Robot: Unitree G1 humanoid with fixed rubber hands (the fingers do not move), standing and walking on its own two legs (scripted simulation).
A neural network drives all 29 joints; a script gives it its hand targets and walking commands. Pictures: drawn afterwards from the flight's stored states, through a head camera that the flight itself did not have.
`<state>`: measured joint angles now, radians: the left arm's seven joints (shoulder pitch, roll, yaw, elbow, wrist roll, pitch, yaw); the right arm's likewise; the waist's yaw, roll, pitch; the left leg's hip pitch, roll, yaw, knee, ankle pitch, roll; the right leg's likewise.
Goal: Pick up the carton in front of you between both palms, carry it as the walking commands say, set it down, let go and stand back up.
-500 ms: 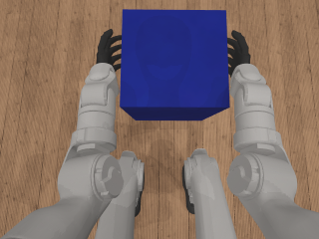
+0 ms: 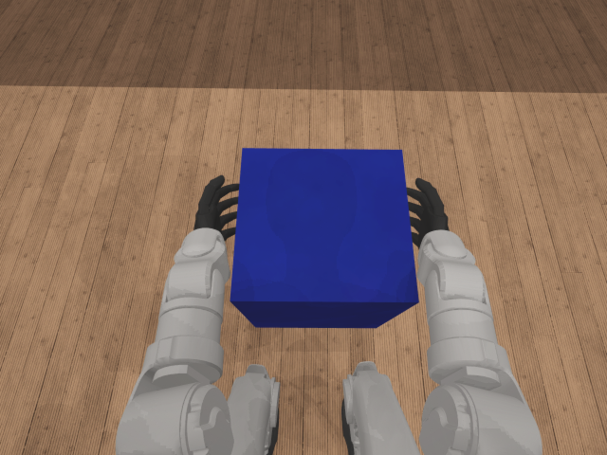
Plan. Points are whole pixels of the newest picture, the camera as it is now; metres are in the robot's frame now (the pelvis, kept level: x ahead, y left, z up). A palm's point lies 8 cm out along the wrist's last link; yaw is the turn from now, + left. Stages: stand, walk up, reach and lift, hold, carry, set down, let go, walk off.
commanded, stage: reach and lift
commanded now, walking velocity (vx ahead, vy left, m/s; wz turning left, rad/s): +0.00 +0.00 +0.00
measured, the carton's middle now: (318, 250) +0.41 -0.01 -0.10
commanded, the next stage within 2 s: hold in 1.70 s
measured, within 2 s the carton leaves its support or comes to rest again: neither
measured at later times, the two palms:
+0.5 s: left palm (156, 215) +0.37 +0.14 +0.12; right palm (479, 219) +0.36 -0.16 +0.12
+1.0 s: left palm (117, 206) +0.35 +0.15 +0.18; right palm (516, 212) +0.34 -0.15 +0.18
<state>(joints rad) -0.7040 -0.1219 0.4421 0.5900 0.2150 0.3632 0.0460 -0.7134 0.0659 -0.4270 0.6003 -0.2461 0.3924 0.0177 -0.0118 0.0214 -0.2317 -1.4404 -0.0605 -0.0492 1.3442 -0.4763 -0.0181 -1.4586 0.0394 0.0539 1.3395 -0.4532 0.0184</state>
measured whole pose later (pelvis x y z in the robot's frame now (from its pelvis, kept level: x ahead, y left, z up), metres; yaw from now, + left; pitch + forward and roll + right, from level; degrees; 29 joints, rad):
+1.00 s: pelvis +0.04 +0.00 +0.15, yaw +0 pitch -5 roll +0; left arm -0.37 -0.18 0.35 0.40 0.31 0.59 -0.03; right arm -0.35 0.18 -0.34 0.38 -0.31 0.61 0.04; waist 0.00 0.01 0.05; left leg -0.16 -0.03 -0.07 0.48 -0.23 0.00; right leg -0.17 0.02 0.06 0.47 -0.20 0.00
